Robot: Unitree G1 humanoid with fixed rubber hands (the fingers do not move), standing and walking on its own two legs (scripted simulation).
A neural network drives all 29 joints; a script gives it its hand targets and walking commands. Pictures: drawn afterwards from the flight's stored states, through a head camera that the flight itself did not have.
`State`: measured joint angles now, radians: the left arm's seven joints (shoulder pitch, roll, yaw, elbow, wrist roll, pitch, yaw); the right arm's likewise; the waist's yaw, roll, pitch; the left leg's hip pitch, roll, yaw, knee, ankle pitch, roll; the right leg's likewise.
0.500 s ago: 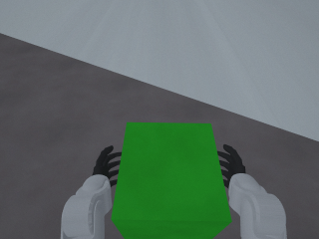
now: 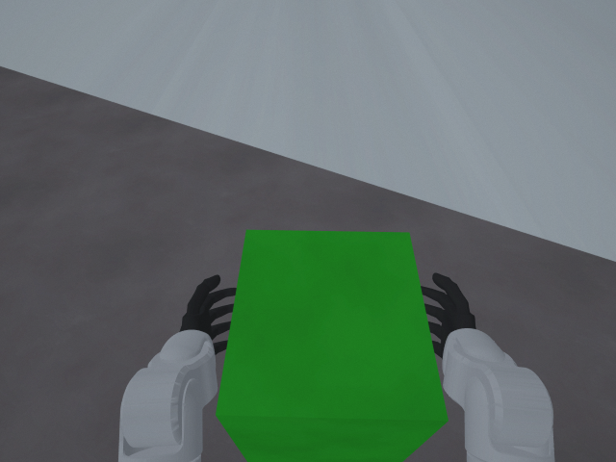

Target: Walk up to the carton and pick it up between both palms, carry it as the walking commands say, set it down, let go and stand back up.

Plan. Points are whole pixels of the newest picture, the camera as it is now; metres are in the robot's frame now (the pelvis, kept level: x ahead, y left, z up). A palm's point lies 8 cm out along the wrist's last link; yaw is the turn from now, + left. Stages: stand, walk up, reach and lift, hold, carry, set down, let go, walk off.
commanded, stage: carry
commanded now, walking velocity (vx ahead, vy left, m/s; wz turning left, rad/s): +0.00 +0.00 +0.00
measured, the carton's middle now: (324, 355) +0.25 +0.00 +0.03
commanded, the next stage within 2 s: none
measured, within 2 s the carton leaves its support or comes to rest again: neither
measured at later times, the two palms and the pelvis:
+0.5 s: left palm (191, 325) +0.26 +0.16 +0.08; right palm (429, 323) +0.27 -0.13 +0.08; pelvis +0.02 +0.02 +0.00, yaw +0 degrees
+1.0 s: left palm (191, 319) +0.28 +0.17 +0.07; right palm (420, 319) +0.28 -0.12 +0.07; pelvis +0.02 +0.03 +0.00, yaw -1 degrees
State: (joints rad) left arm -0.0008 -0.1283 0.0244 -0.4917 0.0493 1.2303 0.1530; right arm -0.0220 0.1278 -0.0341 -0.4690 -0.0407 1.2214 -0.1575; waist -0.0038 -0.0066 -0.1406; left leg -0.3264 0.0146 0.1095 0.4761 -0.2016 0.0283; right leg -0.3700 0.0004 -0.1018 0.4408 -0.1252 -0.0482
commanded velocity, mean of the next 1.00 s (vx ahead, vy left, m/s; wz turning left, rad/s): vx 0.00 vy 0.00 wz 0.00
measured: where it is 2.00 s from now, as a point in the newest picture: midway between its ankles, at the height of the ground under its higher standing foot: outside the picture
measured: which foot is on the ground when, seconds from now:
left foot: down 0.00-1.00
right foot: down 0.00-1.00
